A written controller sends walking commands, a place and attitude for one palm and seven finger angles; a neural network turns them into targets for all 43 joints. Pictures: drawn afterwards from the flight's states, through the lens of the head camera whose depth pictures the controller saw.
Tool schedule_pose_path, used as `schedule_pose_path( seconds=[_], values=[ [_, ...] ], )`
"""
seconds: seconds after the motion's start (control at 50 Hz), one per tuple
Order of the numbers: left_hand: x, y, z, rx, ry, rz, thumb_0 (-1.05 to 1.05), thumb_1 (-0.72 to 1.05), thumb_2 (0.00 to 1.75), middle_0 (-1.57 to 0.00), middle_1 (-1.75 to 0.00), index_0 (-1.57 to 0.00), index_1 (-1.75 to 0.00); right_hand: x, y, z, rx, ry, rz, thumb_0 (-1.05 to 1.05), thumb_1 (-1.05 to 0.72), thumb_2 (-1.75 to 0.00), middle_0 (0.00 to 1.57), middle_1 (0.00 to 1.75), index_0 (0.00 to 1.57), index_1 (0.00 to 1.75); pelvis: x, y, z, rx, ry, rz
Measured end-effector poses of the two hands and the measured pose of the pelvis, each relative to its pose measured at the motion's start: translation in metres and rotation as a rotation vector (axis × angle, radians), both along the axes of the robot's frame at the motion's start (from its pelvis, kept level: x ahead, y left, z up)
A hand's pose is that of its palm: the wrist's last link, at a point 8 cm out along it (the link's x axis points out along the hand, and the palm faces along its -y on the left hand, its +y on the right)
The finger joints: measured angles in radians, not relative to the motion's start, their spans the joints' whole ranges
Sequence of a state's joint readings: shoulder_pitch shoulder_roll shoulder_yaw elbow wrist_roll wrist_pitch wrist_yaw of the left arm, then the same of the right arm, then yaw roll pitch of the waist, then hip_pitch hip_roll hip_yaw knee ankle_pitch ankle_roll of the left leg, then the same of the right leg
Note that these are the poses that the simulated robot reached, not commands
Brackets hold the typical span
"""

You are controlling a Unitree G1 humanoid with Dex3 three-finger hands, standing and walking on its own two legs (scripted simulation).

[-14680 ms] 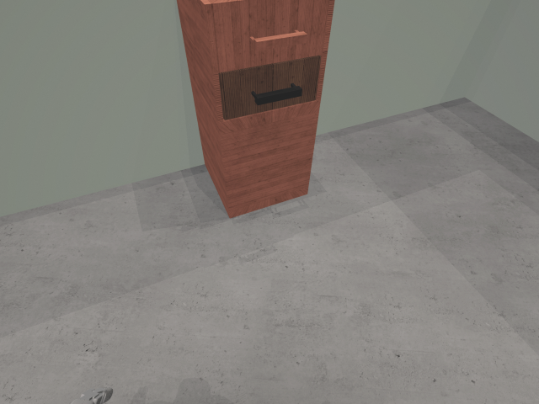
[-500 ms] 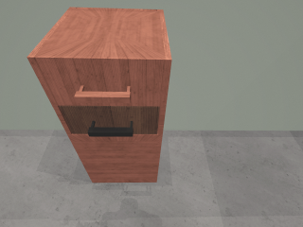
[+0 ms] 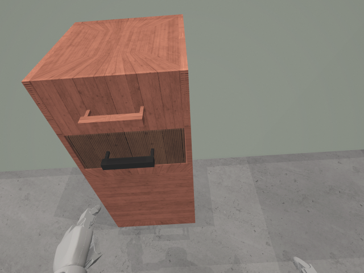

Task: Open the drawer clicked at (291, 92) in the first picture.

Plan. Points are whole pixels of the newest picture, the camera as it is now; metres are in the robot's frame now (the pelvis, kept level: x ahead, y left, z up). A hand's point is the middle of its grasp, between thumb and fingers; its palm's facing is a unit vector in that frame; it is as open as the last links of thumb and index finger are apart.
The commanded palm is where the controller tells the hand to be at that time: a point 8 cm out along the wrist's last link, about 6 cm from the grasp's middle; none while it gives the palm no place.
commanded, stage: raise the hand with hooked fingers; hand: left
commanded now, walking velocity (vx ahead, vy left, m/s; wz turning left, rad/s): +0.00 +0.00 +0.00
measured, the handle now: (129, 157) +0.51 +0.22 -0.11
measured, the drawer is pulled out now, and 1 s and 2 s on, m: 0.00 0.00 0.00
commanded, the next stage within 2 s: move the hooked fingers above the handle in 1.66 s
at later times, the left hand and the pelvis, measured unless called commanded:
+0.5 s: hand (102, 219) +0.24 +0.20 +0.00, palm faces +0.14 -0.08 -0.99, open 10.5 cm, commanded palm +0.20 +0.20 +0.04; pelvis +0.01 -0.05 -0.03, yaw +1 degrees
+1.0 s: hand (99, 178) +0.32 +0.21 +0.05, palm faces +0.11 -0.10 -0.99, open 13.3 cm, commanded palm +0.29 +0.21 +0.11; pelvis +0.03 -0.01 +0.00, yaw -4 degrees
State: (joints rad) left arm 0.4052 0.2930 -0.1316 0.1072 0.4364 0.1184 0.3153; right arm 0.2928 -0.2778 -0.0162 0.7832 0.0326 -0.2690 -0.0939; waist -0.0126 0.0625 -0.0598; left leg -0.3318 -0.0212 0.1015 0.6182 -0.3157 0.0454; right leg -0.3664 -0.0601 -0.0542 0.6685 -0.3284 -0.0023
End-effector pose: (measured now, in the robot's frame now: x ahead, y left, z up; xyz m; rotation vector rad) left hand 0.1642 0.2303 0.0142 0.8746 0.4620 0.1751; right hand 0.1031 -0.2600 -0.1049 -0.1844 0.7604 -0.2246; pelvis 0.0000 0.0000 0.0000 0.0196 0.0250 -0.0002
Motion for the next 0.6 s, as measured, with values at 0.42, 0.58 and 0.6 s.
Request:
schedule_pose_path(
  seconds=[0.42,0.58,0.6],
  values=[
    [0.007,-0.019,0.021,0.631,-0.217,-0.186,0.0,0.31,0.65,-0.27,-0.68,-0.27,-0.67,0.159,0.018,0.0,0.03,-0.047,0.336,0.01,-0.91,-0.9,0.2,0.3,0.2,0.3,0.006,-0.048,-0.033,0.007,0.151,0.023],
    [0.071,-0.042,0.044,0.575,-0.186,-0.223,0.0,0.13,0.57,-0.27,-0.79,-0.27,-0.79,0.118,0.022,-0.014,0.139,0.078,0.22,0.01,-0.91,-0.9,0.21,0.3,0.2,0.3,0.02,-0.045,-0.017,0.027,0.133,-0.035],
    [0.073,-0.043,0.043,0.57,-0.163,-0.238,0.0,0.11,0.56,-0.27,-0.81,-0.27,-0.81,0.112,0.019,-0.013,0.138,0.092,0.201,0.01,-0.91,-0.9,0.21,0.3,0.2,0.3,0.022,-0.044,-0.015,0.03,0.128,-0.05]
  ],
)
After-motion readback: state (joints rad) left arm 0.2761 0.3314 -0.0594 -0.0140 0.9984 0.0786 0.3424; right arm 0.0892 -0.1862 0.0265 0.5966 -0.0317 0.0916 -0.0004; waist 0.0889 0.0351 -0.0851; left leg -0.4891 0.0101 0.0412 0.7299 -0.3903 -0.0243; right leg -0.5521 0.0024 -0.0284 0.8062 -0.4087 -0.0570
